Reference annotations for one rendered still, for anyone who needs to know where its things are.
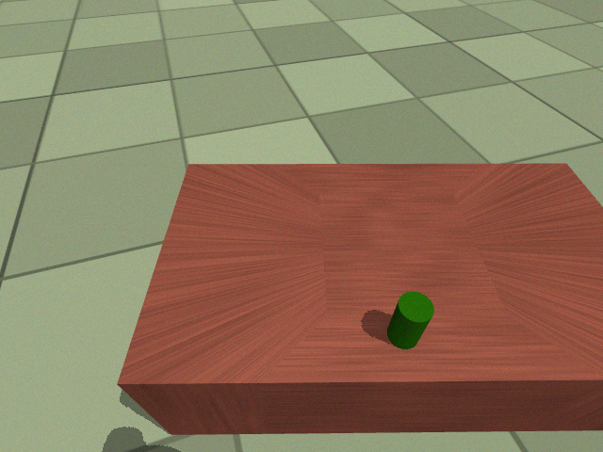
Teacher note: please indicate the can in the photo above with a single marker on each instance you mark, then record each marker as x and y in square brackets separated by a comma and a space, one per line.
[411, 317]

